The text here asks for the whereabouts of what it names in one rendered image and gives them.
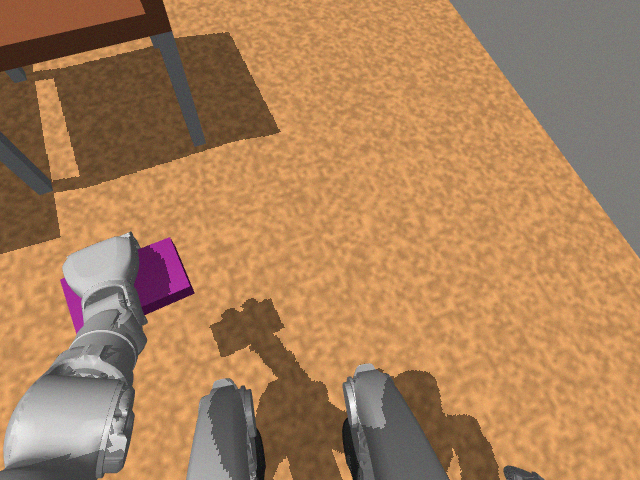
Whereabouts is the left robot arm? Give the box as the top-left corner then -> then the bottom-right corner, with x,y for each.
0,280 -> 147,480

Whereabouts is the chair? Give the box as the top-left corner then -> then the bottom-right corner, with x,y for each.
0,0 -> 206,195

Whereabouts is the right robot foot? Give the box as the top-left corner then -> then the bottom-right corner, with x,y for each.
342,417 -> 360,480

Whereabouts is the small box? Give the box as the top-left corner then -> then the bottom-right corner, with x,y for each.
60,237 -> 195,335

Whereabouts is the left robot hand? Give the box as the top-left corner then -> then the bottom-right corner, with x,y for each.
62,232 -> 148,326

